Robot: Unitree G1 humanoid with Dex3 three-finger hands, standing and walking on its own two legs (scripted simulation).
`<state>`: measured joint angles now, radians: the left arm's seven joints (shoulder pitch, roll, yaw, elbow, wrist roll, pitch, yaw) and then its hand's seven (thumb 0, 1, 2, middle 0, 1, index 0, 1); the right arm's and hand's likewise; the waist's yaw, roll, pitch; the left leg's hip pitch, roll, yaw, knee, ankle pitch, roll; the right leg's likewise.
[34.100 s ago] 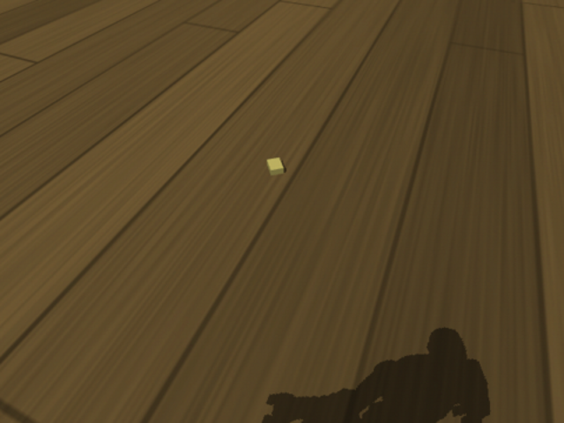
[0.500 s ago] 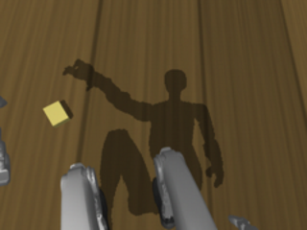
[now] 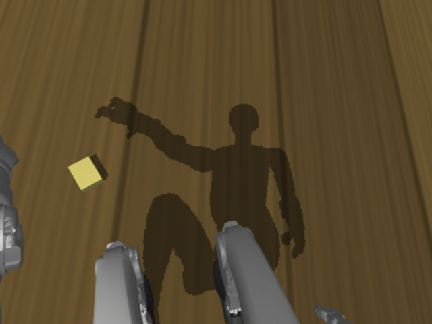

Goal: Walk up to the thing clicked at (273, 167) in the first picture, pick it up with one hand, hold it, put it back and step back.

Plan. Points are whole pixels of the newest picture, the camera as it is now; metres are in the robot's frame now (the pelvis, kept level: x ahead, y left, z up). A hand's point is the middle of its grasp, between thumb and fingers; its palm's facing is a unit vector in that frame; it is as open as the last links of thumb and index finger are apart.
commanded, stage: go down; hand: left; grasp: from above
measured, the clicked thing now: (86, 174) +0.54 +0.27 -0.51
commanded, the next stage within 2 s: approach in 0.76 s
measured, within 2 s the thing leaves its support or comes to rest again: neither
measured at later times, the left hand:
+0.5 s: hand out of the picture +0.49 +0.33 -0.06, palm faces -0.32 -0.25 -0.92, open 13.7 cm
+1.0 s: hand out of the picture +0.50 +0.33 -0.07, palm faces -0.35 -0.24 -0.91, open 13.5 cm
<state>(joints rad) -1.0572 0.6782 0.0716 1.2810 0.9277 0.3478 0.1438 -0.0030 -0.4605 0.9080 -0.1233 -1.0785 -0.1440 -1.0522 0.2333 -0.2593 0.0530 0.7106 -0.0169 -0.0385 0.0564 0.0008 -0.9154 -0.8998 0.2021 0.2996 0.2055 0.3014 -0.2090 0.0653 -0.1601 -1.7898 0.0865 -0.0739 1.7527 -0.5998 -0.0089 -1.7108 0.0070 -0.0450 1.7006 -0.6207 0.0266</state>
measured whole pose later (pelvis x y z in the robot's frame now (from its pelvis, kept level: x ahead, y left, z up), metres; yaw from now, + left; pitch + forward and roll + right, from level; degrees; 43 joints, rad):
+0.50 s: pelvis +0.01 +0.00 +0.02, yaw +0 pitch +35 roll -6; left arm -1.03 0.69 0.09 1.30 0.93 0.33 0.18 0.00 -0.46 0.89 -0.15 -1.03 -0.16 -1.01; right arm 0.23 -0.26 0.05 0.72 -0.02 -0.06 0.06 0.00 -0.92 -0.90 0.20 0.30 0.20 0.30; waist -0.21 0.06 -0.16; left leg -1.70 0.09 -0.08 1.67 -0.60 -0.01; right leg -1.62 0.01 -0.05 1.61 -0.61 0.03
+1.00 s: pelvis +0.02 +0.01 +0.02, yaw -1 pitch +37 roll -7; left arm -1.08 0.72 0.08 1.38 0.95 0.31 0.20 0.00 -0.42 0.85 -0.20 -0.96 -0.20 -0.95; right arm 0.25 -0.25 0.06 0.72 -0.03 -0.08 0.08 0.00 -0.92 -0.90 0.20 0.30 0.21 0.30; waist -0.23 0.05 -0.16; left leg -1.72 0.09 -0.07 1.68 -0.61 0.00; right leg -1.63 0.02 -0.05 1.61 -0.62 0.03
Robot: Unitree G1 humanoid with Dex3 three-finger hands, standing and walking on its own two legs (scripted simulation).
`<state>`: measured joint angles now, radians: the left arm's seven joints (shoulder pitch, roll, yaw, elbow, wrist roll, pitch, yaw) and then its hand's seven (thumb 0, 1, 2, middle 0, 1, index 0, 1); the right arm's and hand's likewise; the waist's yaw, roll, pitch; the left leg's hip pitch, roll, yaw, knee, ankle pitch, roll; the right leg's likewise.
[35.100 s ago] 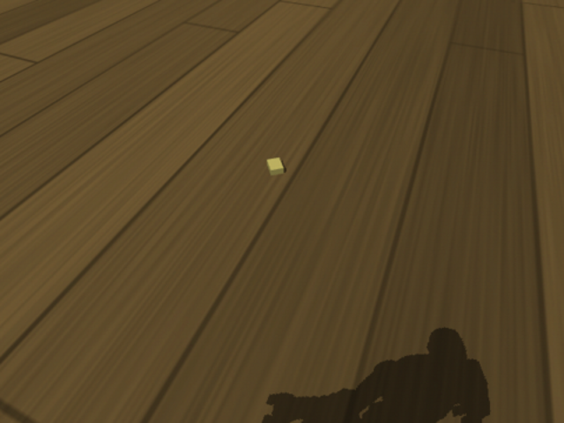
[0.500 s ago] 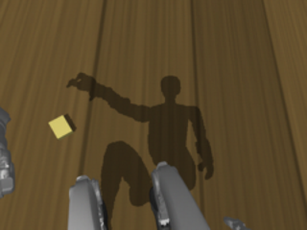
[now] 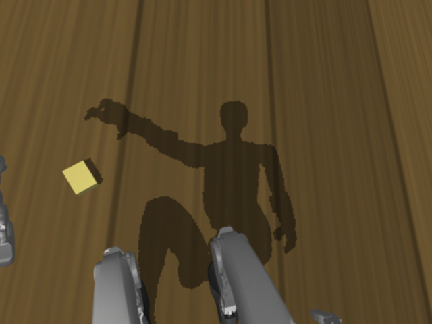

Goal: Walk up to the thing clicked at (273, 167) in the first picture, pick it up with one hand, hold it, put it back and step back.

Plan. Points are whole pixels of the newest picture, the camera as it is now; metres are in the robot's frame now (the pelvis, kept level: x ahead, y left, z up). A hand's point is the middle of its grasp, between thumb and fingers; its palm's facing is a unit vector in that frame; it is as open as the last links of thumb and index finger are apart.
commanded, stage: approach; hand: left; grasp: from above
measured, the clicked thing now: (81, 178) +0.52 +0.27 -0.53
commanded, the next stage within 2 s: rest palm in 0.72 s
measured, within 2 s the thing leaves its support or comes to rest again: neither
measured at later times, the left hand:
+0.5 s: hand (56, 169) +0.50 +0.28 -0.34, palm faces -0.31 -0.25 -0.92, open 13.1 cm
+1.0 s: hand (79, 167) +0.53 +0.26 -0.44, palm faces -0.31 -0.26 -0.92, open 13.7 cm
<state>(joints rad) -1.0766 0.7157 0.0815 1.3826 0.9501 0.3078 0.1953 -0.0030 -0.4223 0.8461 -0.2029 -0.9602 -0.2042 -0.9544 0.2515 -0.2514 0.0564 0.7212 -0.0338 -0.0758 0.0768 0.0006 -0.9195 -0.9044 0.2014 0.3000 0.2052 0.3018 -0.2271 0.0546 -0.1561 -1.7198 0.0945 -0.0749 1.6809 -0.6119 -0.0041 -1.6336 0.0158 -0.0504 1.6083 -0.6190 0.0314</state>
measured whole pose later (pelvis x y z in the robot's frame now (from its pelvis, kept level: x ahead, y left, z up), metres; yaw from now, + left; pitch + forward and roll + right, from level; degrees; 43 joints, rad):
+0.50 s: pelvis -0.04 +0.00 -0.18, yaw -2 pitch +37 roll -7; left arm -1.29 0.82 0.21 1.63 1.07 0.19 0.42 0.00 -0.37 0.79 -0.28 -0.92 -0.28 -0.92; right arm 0.19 -0.26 0.11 0.74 -0.13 -0.12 0.17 0.00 -0.93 -0.91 0.20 0.30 0.20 0.30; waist -0.35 -0.01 0.00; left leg -2.27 0.07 -0.12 2.26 -0.65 0.00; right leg -2.18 0.02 -0.04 2.20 -0.68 0.05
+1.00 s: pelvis -0.03 -0.01 -0.23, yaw -8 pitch +33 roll -11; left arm -1.33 1.02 0.23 1.65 1.02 0.24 0.48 0.00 -0.45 0.86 -0.22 -0.91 -0.21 -0.91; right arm 0.21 -0.33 0.28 0.66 -0.19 -0.16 0.21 0.00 -0.93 -0.90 0.20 0.30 0.20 0.30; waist -0.44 -0.10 0.18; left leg -2.36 0.09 -0.24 2.48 -0.72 -0.02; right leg -2.25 0.07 -0.11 2.36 -0.70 0.06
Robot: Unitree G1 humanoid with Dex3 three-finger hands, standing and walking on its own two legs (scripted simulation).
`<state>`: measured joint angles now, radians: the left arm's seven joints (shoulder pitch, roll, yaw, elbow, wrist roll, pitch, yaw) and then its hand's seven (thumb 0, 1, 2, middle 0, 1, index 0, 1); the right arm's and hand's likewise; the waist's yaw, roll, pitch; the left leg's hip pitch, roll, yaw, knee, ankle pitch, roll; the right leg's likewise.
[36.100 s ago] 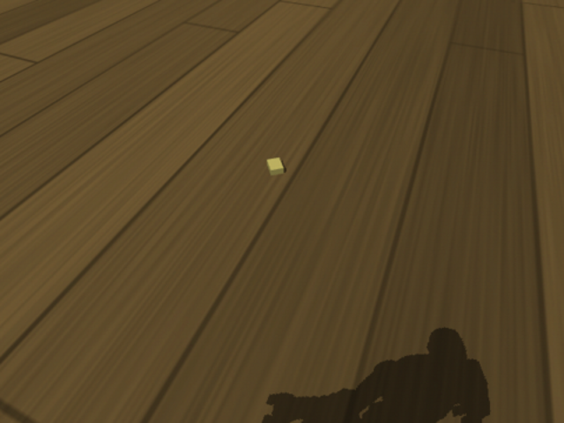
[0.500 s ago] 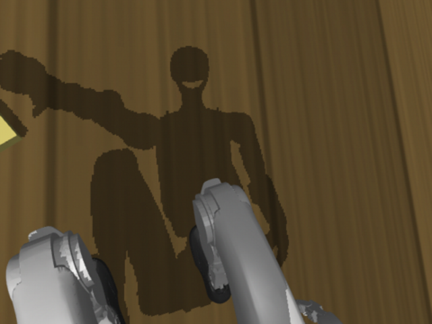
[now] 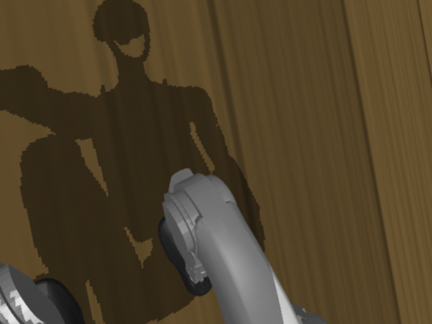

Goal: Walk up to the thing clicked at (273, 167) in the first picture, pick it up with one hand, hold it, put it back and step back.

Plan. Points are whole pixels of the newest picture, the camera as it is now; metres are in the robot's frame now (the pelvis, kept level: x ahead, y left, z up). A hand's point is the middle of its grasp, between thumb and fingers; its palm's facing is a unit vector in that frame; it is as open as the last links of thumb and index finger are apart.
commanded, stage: rest palm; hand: left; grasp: from above
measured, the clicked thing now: out of the picture +0.50 +0.35 -0.30
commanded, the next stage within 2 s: none
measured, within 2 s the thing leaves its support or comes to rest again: neither
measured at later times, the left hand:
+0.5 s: hand out of the picture +0.49 +0.35 -0.22, palm faces -0.31 -0.31 -0.90, open 14.2 cm
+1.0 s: hand out of the picture +0.50 +0.34 -0.23, palm faces -0.30 -0.32 -0.90, open 14.4 cm
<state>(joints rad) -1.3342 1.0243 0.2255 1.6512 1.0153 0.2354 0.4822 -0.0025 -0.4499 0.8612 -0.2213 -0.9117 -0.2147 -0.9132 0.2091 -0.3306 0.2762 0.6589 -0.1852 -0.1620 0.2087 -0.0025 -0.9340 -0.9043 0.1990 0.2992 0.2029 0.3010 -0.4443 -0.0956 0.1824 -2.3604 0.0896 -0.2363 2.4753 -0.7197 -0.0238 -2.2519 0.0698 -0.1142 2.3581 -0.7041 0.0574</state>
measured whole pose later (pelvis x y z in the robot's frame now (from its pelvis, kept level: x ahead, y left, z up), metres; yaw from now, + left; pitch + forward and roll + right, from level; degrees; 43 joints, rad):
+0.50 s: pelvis -0.01 +0.01 +0.00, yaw -2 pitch +30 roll -14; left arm -1.34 1.08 0.15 1.74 0.99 0.21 0.50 0.00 -0.56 0.96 -0.17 -0.94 -0.14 -0.97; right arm 0.18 -0.33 0.36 0.65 -0.20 -0.22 0.21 0.00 -0.95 -0.91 0.20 0.30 0.20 0.30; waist -0.46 -0.13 0.20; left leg -2.36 0.08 -0.26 2.49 -0.70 0.00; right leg -2.21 0.07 -0.14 2.34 -0.68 0.07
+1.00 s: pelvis -0.01 +0.01 +0.00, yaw -3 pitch +30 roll -15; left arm -1.34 1.13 0.15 1.73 0.97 0.22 0.50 0.00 -0.59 1.00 -0.12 -0.98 -0.09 -1.01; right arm 0.17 -0.35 0.39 0.64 -0.20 -0.22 0.21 0.00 -0.96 -0.92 0.20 0.30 0.20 0.30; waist -0.48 -0.14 0.23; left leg -2.35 0.09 -0.28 2.48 -0.71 -0.01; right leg -2.21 0.08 -0.15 2.32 -0.68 0.07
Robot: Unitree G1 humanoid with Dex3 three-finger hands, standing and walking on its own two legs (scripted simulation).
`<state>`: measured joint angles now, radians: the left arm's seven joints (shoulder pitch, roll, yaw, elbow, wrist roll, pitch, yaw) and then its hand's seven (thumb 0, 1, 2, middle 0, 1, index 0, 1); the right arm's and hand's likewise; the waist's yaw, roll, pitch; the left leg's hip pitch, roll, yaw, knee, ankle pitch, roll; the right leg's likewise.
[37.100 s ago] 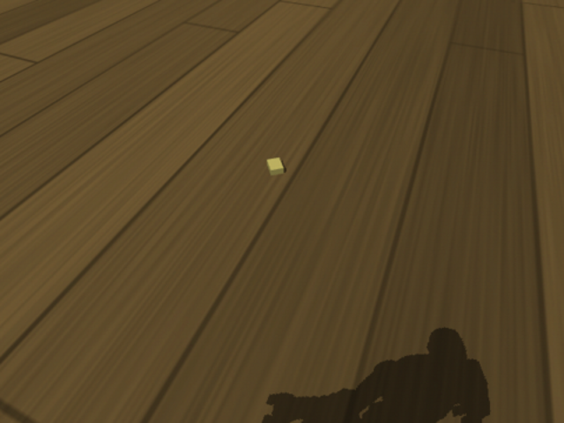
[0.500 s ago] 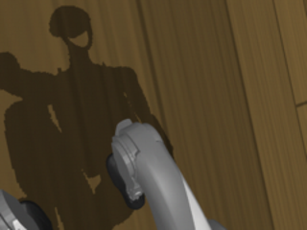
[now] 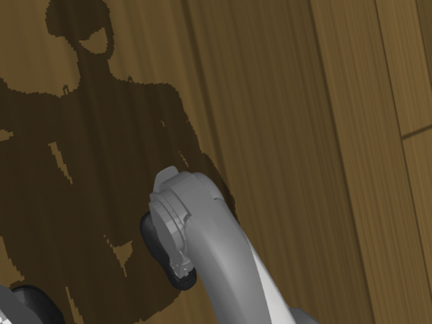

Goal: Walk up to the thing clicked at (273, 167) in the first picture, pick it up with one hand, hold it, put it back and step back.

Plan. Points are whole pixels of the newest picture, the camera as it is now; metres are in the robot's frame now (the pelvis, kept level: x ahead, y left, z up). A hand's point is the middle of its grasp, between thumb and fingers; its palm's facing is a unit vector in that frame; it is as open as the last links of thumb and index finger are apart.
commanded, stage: rest palm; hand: left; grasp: from above
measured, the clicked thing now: out of the picture +0.50 +0.37 -0.30
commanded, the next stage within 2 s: close in 1.34 s
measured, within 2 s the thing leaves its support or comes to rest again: neither
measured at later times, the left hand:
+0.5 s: hand out of the picture +0.49 +0.35 -0.25, palm faces -0.29 -0.33 -0.90, open 14.3 cm
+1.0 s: hand out of the picture +0.49 +0.36 -0.25, palm faces -0.28 -0.33 -0.90, open 14.1 cm
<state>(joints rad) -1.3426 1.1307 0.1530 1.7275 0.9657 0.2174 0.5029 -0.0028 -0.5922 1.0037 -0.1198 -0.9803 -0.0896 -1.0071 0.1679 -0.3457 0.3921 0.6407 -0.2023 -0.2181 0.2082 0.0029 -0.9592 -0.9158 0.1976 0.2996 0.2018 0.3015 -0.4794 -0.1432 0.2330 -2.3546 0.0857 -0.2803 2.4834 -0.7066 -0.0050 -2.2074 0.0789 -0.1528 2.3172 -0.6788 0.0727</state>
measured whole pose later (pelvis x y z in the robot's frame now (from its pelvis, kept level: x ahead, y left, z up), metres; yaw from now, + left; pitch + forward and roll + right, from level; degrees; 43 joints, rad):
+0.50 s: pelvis +0.00 +0.00 +0.00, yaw +0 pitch +31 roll -15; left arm -1.35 1.16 0.14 1.73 0.94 0.20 0.51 0.00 -0.57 0.98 -0.12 -0.99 -0.09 -1.01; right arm 0.14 -0.35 0.42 0.62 -0.21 -0.22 0.20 0.00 -0.95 -0.91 0.20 0.30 0.20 0.30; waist -0.49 -0.15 0.26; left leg -2.35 0.09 -0.29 2.48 -0.71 -0.01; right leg -2.20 0.08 -0.16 2.31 -0.68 0.07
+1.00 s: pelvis +0.00 +0.00 +0.00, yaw -1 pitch +31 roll -15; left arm -1.35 1.17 0.14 1.73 0.93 0.19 0.52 0.00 -0.53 0.95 -0.12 -1.00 -0.11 -1.01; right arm 0.13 -0.36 0.43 0.62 -0.21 -0.21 0.20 0.00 -0.95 -0.91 0.20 0.30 0.20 0.30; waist -0.49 -0.16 0.27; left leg -2.35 0.09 -0.29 2.47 -0.71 -0.01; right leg -2.20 0.08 -0.17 2.30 -0.68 0.07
